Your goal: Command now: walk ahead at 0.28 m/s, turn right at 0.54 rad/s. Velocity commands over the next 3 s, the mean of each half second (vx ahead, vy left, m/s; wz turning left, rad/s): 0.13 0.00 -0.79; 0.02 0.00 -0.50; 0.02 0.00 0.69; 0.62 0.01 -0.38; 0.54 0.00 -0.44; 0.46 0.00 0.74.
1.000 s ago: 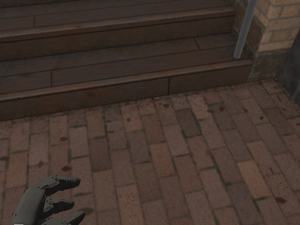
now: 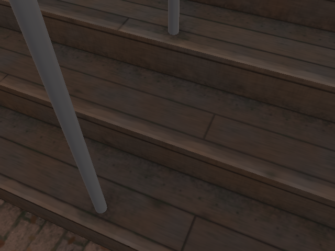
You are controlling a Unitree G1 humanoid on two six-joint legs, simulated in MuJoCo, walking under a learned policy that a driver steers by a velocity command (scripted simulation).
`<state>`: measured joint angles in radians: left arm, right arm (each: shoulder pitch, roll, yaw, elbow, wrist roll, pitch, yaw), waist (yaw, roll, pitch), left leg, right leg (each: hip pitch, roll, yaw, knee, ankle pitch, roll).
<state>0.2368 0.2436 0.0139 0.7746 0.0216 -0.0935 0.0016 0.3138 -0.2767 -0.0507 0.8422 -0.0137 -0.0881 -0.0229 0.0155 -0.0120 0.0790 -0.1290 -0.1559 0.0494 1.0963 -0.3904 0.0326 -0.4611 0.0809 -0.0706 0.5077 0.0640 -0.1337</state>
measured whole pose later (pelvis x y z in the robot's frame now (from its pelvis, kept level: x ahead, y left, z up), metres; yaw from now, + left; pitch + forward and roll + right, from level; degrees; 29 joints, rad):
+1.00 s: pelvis +0.14 +0.09 +0.02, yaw -39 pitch +1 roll -1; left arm 0.17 0.21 0.01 0.56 -0.01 0.05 0.02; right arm 0.23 -0.19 -0.02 0.63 0.01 0.07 -0.07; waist -0.03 -0.02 0.05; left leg -0.36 -0.01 -0.13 0.50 -0.17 -0.02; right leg -0.36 0.03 0.07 0.85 -0.50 0.14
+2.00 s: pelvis +0.24 +0.08 +0.00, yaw -29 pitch +2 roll +0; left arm 0.10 0.17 0.05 0.63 0.04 0.07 0.02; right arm 0.56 -0.19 -0.01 0.94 -0.06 -0.12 0.00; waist 0.02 -0.03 -0.03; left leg 0.15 0.04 0.32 0.31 -0.49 -0.04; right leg -1.23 0.01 -0.01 2.13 -0.51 -0.15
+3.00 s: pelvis +0.71 -0.35 +0.32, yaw -21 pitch +7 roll -1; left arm 0.13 0.14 -0.03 0.65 -0.03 -0.09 0.03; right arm 0.40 -0.25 -0.12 0.83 -0.03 -0.07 -0.01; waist -0.04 0.01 -0.15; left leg -0.41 -0.16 -0.29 0.77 -0.39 0.17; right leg -0.43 0.00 0.00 0.57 -0.34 0.01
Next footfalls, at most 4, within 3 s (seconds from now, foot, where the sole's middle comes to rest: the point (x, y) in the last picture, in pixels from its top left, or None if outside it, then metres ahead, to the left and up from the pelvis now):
0.70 left None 0.30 0.13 -0.75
1.06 right None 0.06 -0.01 -0.75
1.54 left None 0.14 0.23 -0.75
2.12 right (219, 241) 0.45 -0.13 -0.59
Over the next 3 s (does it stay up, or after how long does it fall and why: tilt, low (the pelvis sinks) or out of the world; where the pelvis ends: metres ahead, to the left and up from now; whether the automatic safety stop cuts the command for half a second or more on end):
stays up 0.71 -0.35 0.32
